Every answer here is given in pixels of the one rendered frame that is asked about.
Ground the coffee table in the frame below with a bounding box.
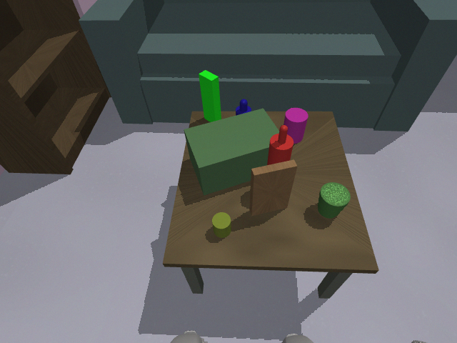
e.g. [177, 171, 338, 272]
[163, 111, 379, 299]

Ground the bookshelf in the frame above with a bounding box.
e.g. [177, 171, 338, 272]
[0, 0, 111, 174]

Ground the sofa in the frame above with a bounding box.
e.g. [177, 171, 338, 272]
[79, 0, 457, 131]

